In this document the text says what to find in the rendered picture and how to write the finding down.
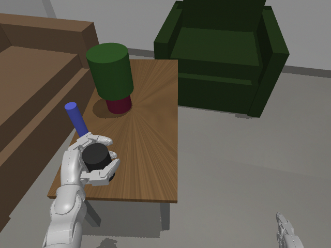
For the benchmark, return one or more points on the armchair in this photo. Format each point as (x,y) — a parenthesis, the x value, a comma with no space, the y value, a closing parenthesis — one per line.
(230,53)

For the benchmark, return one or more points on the right robot hand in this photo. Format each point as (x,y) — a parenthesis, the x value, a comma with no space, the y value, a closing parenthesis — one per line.
(285,235)

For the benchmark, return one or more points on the left robot hand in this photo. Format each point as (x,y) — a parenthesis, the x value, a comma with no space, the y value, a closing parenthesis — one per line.
(74,170)

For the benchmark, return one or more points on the potted plant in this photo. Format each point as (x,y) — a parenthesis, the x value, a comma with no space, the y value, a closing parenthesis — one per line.
(110,67)

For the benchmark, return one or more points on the left robot arm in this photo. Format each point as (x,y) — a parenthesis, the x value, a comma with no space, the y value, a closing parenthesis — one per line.
(67,214)

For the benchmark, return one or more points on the coffee table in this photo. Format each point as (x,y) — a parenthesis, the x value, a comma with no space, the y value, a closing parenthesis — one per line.
(145,139)

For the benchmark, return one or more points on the sofa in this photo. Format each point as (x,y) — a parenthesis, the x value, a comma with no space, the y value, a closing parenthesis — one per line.
(43,67)

